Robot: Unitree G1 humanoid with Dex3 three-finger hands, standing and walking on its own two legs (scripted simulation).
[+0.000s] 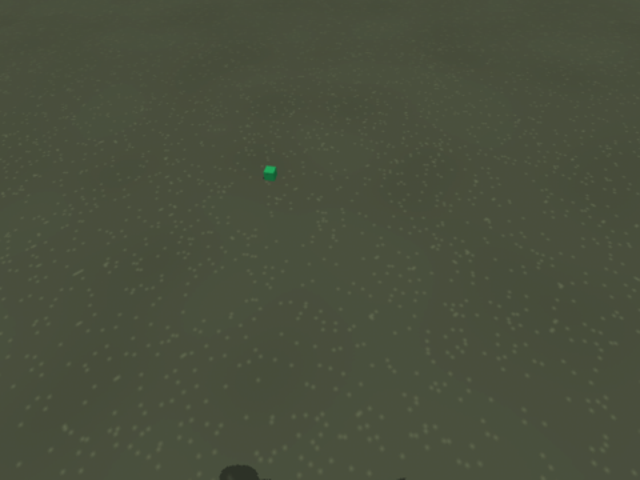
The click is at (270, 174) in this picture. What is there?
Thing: cube
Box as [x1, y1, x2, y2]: [263, 166, 276, 180]
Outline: 266,166 263,172 264,178 268,180 274,180 276,175 275,167
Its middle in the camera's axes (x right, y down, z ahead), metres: -0.24 -0.31 +1.88
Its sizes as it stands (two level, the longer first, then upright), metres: 0.050 0.050 0.050
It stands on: the floor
